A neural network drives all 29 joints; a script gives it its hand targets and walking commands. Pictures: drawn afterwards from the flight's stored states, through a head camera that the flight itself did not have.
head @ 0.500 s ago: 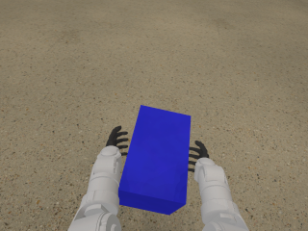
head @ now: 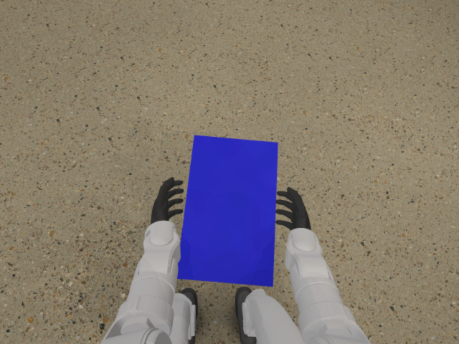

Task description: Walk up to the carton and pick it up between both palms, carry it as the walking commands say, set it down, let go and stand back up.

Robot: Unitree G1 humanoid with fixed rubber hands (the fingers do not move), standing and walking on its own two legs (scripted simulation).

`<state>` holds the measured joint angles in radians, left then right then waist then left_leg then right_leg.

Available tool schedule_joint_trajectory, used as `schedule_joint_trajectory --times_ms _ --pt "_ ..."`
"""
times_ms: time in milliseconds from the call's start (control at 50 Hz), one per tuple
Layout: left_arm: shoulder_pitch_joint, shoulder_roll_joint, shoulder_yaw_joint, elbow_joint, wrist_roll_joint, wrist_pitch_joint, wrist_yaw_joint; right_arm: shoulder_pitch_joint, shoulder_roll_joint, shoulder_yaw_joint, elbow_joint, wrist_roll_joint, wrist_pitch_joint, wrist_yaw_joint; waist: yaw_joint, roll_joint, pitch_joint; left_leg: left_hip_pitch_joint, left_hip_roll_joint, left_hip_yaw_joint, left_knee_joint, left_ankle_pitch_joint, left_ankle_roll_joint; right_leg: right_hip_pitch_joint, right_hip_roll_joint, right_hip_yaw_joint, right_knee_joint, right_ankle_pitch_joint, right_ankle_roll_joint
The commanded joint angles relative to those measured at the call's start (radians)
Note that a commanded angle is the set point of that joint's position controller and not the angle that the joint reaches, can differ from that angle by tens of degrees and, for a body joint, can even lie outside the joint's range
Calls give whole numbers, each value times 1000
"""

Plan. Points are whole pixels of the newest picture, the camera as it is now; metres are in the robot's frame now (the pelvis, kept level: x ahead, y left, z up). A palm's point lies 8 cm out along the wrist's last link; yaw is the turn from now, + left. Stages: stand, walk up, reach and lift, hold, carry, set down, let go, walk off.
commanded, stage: set down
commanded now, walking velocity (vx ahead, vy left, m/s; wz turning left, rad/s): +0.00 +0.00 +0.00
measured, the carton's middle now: (229, 212) +0.36 -0.03 -0.20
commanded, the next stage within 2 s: none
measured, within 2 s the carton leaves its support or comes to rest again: neither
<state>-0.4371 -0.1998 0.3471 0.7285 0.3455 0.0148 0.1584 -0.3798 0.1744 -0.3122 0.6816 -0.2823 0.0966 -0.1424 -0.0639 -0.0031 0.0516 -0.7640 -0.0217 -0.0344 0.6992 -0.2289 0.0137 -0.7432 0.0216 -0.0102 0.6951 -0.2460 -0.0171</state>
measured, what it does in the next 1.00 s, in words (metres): lowers itself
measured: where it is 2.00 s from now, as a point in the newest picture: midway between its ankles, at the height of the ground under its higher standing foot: (216, 328)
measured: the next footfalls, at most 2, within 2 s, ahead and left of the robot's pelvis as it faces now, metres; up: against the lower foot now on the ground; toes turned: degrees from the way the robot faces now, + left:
none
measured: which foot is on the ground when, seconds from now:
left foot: down 0.00-1.00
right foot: down 0.00-1.00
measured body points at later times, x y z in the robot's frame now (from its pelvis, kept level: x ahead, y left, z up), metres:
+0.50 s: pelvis -0.04 -0.01 -0.05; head +0.20 -0.02 +0.33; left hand +0.32 +0.10 -0.19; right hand +0.30 -0.17 -0.19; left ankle +0.05 +0.11 -0.71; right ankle +0.04 -0.11 -0.71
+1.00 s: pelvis -0.05 +0.00 -0.12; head +0.24 -0.02 +0.23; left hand +0.36 +0.09 -0.28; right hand +0.33 -0.17 -0.27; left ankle +0.05 +0.11 -0.71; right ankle +0.04 -0.11 -0.71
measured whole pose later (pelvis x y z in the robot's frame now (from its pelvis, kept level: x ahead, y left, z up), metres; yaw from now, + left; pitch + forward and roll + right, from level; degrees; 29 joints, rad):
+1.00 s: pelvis -0.05 +0.00 -0.12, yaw -3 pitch +35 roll +0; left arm -0.73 0.01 0.13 0.84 0.05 -0.09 0.30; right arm -0.69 0.04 -0.12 0.77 -0.09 -0.07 -0.29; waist -0.06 0.00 0.08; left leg -1.51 -0.02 -0.03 1.27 -0.37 -0.01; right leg -1.51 0.06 0.01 1.27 -0.37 -0.01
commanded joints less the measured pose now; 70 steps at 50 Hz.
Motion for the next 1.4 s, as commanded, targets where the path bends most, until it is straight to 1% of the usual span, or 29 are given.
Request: schedule_joint_trajectory --times_ms 0,100,140,160,220,300,340,360,380,420,460,580,600,620,700,720,820,840,860,920,960,1000,1140,1180,1200,1300,1320,1360,1380 --pt "-282 -573 -548 -31 -118 -152 -111 -357 537 485 -122 155 -231 110 -25 97 -841 269 -84 -103 132 517 5 108 67 164 106 563 6" --pt "-354 -342 -519 -127 -171 -199 -38 -405 381 498 -200 215 -267 37 17 35 -818 168 -98 -60 173 277 27 117 90 135 133 337 19" --pt "-325 -295 -488 -44 -158 -199 -13 -320 274 378 -98 159 -270 14 -60 68 -716 153 -102 -77 115 196 24 17 108 70 164 221 9" --pt "-318 -217 -456 -35 -165 -212 -2 -357 253 447 -169 188 -282 -5 12 3 -701 106 -106 -46 161 162 35 68 96 111 126 204 16" --pt "-403 -76 -440 -77 -217 -211 39 -392 48 356 -121 198 -294 -49 -19 92 -599 87 -103 -37 143 -11 34 30 90 70 166 27 -7" --pt "-425 21 -393 -62 -239 -190 55 -461 25 364 -120 244 -272 -68 21 3 -568 82 -105 -41 186 -161 49 -2 86 55 163 -168 0" --pt "-525 -16 -442 -70 -289 -179 59 -558 -3 334 -132 284 -277 -66 -15 103 -564 86 -92 -86 153 -199 58 -29 86 51 204 -135 -16" --pt "-499 45 -386 -55 -254 -178 51 -506 29 334 -72 276 -249 -72 24 11 -534 38 -106 -29 213 -130 48 -28 76 70 164 -150 -7" --pt "-538 8 -428 -53 -287 -170 54 -476 8 265 3 246 -243 -76 -69 44 -530 27 -97 -78 194 -190 51 -72 95 41 215 -130 -10" --pt "-512 35 -388 -109 -276 -187 59 -489 74 375 -53 307 -248 -68 61 56 -635 58 -109 -33 241 -115 41 6 75 80 200 -108 -9" --pt "-536 -15 -437 -102 -301 -193 45 -417 103 343 -37 252 -254 -83 -47 31 -691 30 -118 -37 296 -26 24 -21 88 75 228 6 8" --pt "-616 -77 -467 -102 -325 -213 42 -540 150 356 -70 249 -276 -71 -48 63 -786 -64 -135 -79 367 114 22 -134 106 97 337 159 14" --pt "-563 -41 -401 -30 -282 -203 39 -576 189 435 -107 280 -266 -64 61 37 -757 -115 -134 -62 409 116 28 -114 91 141 317 150 25" --pt "-616 -57 -435 -70 -311 -208 35 -524 186 385 -85 264 -273 -68 -42 12 -784 -110 -140 -84 406 131 28 -120 106 122 337 184 26" --pt "-594 -118 -429 -96 -292 -217 33 -557 234 454 -148 284 -275 -51 52 74 -1052 -124 -151 -60 476 245 8 -92 123 126 434 320 31" --pt "-590 -155 -463 -54 -306 -201 36 -524 235 407 -119 265 -271 -51 -19 82 -993 -96 -143 -89 460 305 10 -169 130 110 440 354 30" --pt "-628 -149 -426 -71 -306 -200 29 -612 242 469 -163 281 -266 -37 48 36 -1029 -213 -149 -70 527 241 18 -190 136 130 505 305 38" --pt "-663 -181 -456 -64 -332 -189 32 -664 206 437 -157 246 -262 -40 -7 69 -1022 -223 -157 -66 525 192 2 -245 130 115 503 243 29" --pt "-629 -132 -409 8 -286 -180 30 -647 254 453 -86 269 -251 -32 62 57 -951 -281 -148 -56 539 99 10 -270 122 129 482 143 36" --pt "-740 -226 -465 -52 -327 -172 33 -728 219 435 -102 268 -252 -20 -11 89 -988 -295 -144 -67 557 76 -5 -355 123 95 546 117 24" --pt "-669 -196 -417 54 -285 -162 39 -725 239 443 -36 299 -237 -10 71 93 -917 -367 -142 -44 544 -20 -2 -404 121 92 567 23 26" --pt "-836 -215 -503 -164 -331 -168 43 -793 256 476 -107 331 -231 -4 21 117 -1086 -310 -136 -43 565 38 -10 -372 120 74 590 81 24" --pt "-1005 -274 -533 -187 -348 -134 39 -877 313 449 -27 327 -186 12 -32 145 -1205 -349 -143 -36 664 -42 -25 -446 140 49 679 4 22" --pt "-1011 -285 -486 -84 -330 -103 26 -994 333 475 -36 345 -164 16 62 106 -1131 -423 -139 -16 701 -103 -16 -473 132 83 682 -81 23" --pt "-992 -366 -514 -56 -341 -102 29 -996 392 485 -45 324 -169 22 8 109 -1149 -428 -149 -19 698 -66 -18 -487 158 51 700 -27 35" --pt "-1074 -503 -567 -131 -366 -90 -10 -1059 470 501 -60 342 -155 48 22 144 -1301 -405 -168 -17 788 44 -29 -509 160 51 801 93 23" --pt "-1106 -467 -572 -104 -382 -78 -9 -1046 426 464 -3 333 -142 46 -49 126 -1277 -426 -159 -22 806 32 -31 -523 167 26 791 56 35" --pt "-1146 -446 -548 -198 -336 -90 -25 -1049 561 555 -1 380 -127 69 100 133 -1267 -471 -162 8 847 87 -41 -523 166 87 808 148 40" --pt "-1168 -490 -568 -128 -366 -80 -45 -1035 550 510 39 324 -118 76 -1 54 -1183 -565 -163 8 862 49 -36 -554 174 62 811 134 42"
